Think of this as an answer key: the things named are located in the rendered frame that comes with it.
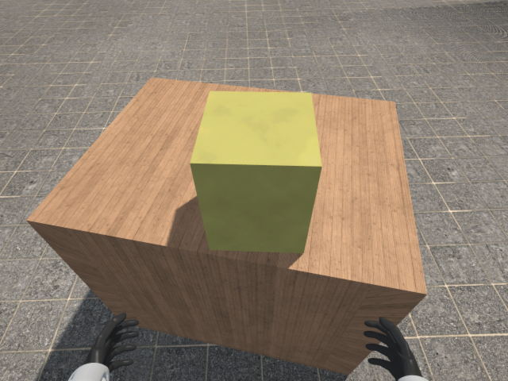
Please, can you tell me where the robot left forearm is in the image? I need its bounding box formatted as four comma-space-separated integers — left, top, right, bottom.
68, 363, 110, 381

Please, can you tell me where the pedestal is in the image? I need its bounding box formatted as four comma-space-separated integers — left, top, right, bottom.
26, 78, 427, 375

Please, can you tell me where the right robot hand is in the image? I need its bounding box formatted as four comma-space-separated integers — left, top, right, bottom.
364, 317, 422, 381

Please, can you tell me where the carton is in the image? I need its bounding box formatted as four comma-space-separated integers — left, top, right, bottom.
190, 91, 322, 253

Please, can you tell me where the left robot hand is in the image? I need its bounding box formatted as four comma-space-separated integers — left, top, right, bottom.
84, 313, 139, 373

